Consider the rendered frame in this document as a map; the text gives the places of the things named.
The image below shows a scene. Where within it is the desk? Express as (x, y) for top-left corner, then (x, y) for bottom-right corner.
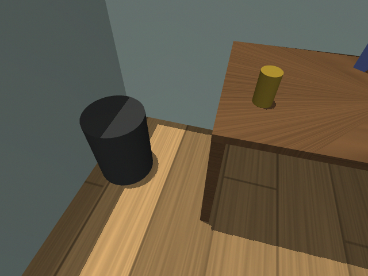
(200, 41), (368, 222)

